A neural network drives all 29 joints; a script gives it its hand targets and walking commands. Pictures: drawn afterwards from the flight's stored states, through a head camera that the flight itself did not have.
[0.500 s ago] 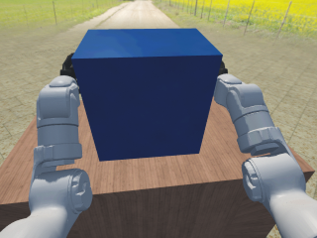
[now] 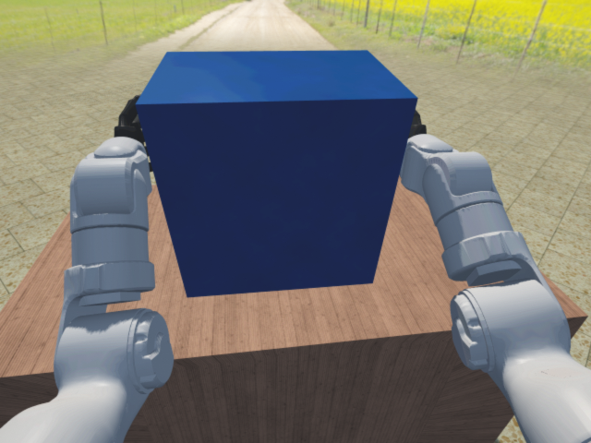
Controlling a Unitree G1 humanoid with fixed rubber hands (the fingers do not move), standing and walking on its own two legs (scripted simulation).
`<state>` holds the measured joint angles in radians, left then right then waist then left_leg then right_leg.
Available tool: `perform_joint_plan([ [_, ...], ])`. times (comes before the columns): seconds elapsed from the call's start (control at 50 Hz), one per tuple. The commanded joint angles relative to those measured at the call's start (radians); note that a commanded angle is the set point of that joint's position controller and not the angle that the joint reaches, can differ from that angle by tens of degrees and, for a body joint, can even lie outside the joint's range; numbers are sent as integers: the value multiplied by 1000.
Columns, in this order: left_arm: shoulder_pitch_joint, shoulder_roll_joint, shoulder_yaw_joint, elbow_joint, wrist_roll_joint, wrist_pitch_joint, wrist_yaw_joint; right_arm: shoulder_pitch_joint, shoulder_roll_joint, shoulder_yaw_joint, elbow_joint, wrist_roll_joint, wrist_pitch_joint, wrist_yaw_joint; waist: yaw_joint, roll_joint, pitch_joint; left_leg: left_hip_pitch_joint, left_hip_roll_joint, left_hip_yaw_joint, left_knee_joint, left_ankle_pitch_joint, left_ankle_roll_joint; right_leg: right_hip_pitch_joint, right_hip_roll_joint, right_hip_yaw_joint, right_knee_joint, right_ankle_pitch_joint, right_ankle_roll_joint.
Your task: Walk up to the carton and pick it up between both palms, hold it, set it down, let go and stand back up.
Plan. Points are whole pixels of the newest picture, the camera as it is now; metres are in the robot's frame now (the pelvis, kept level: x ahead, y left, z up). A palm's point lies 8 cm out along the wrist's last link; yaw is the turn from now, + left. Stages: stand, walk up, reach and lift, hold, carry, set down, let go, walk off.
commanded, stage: hold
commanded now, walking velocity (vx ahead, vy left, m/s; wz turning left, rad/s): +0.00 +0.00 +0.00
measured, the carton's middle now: (276, 175) +0.37 +0.01 +0.26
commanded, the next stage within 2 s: set down in 0.68 s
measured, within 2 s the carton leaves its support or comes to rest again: neither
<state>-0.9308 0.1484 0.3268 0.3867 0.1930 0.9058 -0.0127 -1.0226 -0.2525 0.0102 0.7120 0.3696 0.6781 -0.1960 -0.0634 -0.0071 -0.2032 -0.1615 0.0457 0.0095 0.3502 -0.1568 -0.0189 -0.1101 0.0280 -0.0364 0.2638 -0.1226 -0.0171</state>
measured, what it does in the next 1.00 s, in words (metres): stands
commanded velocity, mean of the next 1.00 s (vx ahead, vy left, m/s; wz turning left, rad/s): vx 0.00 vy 0.00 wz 0.00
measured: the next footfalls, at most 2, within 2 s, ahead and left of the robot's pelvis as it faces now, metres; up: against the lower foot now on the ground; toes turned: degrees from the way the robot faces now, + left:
none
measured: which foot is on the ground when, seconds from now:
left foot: down 0.00-1.00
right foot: down 0.00-1.00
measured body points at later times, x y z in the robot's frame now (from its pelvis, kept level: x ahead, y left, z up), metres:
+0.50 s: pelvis +0.00 +0.00 +0.00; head -0.09 +0.02 +0.44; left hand +0.39 +0.18 +0.30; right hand +0.39 -0.16 +0.30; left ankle +0.02 +0.13 -0.75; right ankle +0.01 -0.11 -0.75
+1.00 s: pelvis +0.01 +0.00 +0.00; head -0.08 +0.02 +0.44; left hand +0.39 +0.20 +0.32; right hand +0.39 -0.15 +0.31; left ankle +0.02 +0.13 -0.75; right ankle +0.01 -0.11 -0.75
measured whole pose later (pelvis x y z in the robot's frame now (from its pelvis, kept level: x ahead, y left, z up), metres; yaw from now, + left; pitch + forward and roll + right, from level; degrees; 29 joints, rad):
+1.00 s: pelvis +0.01 +0.00 +0.00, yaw +2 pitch -6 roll -1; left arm -0.99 0.14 0.43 0.43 0.29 0.74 -0.09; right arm -1.01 -0.14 -0.15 0.74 0.20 0.49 -0.16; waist -0.09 -0.05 -0.12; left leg -0.04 0.03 -0.01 0.30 -0.15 -0.02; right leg 0.00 0.01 -0.06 0.26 -0.15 -0.02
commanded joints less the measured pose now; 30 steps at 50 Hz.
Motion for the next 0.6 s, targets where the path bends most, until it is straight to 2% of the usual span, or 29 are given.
perform_joint_plan([
  [0.0, -744, -550, -351, -139, -221, -73, -168, -895, 604, 195, -342, 177, -49, 153, -5, 35, -314, 40, -72, -24, -40, 121, 7, 156, 37, 67, -8, 169, 31],
  [0.32, -731, -556, -364, -172, -220, -70, -176, -875, 592, 199, -376, 186, -44, 140, -18, 52, -308, 60, -75, -28, -30, 166, -6, 163, 41, 62, -6, 202, 31],
  [0.34, -784, -553, -366, -136, -211, -74, -175, -923, 582, 166, -335, 160, -56, 146, -18, 82, -260, 50, -69, -31, -44, 117, -15, 108, 42, 51, -16, 104, 21],
  [0.36, -804, -552, -360, -137, -214, -85, -173, -912, 603, 162, -293, 151, -60, 154, -14, 66, -244, 44, -65, -30, -53, 86, -6, 90, 41, 48, -25, 47, 20],
  [0.4, -806, -553, -365, -129, -220, -94, -171, -913, 606, 156, -284, 135, -73, 163, -18, 60, -254, 48, -61, -30, -55, 76, 0, 88, 38, 51, -27, 41, 15],
  [0.42, -801, -553, -359, -117, -219, -95, -171, -925, 607, 161, -294, 136, -79, 163, -9, 53, -271, 53, -62, -33, -51, 82, 3, 92, 37, 52, -27, 50, 18],
  [0.44, -806, -562, -368, -117, -217, -97, -168, -919, 601, 156, -281, 135, -80, 163, -14, 78, -282, 58, -60, -35, -48, 89, -4, 97, 38, 54, -21, 55, 14],
  [0.46, -803, -564, -364, -102, -225, -97, -168, -935, 596, 151, -293, 135, -85, 162, -13, 72, -301, 53, -58, -34, -48, 82, -2, 103, 38, 54, -22, 44, 14],
  [0.48, -797, -569, -366, -97, -226, -96, -166, -940, 595, 151, -293, 133, -88, 161, -12, 79, -316, 62, -60, -35, -41, 102, -5, 110, 38, 58, -23, 71, 12],
  [0.52, -770, -552, -343, -96, -220, -99, -165, -940, 605, 175, -314, 145, -92, 155, -4, 46, -340, 73, -67, -32, -29, 146, 3, 149, 40, 57, -13, 135, 25],
  [0.58, -729, -559, -350, -107, -210, -97, -169, -897, 584, 181, -315, 153, -90, 143, -16, 56, -337, 98, -68, -37, -18, 214, -11, 172, 44, 56, -6, 204, 25],
])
